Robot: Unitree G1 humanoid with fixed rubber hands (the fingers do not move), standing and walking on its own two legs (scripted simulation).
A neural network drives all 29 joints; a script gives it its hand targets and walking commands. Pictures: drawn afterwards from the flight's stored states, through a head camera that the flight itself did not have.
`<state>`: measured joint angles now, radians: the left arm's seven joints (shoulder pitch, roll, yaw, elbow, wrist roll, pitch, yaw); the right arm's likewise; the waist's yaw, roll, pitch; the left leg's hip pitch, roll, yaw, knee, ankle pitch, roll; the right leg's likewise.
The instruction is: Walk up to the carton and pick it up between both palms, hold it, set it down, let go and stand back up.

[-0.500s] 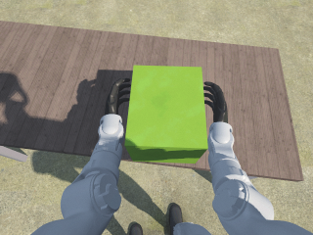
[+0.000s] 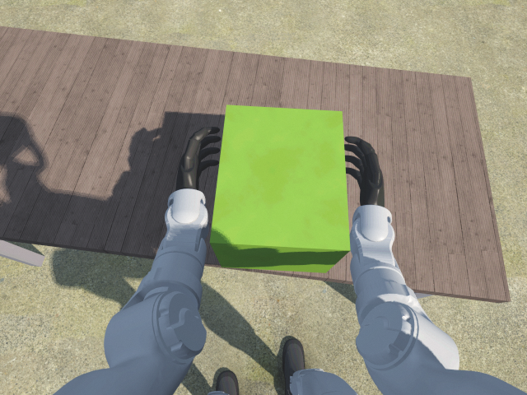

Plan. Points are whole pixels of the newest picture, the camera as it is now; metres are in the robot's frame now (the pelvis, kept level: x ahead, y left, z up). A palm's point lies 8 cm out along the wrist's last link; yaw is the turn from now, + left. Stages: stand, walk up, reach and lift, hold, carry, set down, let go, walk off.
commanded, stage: set down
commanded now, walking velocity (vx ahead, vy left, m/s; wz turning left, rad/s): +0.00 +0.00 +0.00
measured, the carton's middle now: (278, 193) +0.41 -0.05 -0.05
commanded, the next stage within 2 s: none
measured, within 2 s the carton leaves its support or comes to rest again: neither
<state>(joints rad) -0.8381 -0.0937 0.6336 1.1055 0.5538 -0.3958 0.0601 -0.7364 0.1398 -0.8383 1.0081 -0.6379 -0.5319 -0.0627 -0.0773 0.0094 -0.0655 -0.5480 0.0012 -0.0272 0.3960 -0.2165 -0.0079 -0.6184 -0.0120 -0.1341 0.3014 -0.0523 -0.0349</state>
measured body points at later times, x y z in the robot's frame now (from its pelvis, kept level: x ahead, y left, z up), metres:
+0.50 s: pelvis +0.00 +0.01 -0.02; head +0.13 +0.00 +0.41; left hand +0.47 +0.09 -0.01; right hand +0.41 -0.19 -0.03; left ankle -0.04 +0.12 -0.74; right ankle +0.03 -0.10 -0.74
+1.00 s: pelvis -0.03 +0.00 -0.04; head +0.08 -0.01 +0.40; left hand +0.47 +0.12 +0.03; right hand +0.43 -0.25 +0.03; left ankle -0.04 +0.12 -0.74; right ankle +0.03 -0.10 -0.74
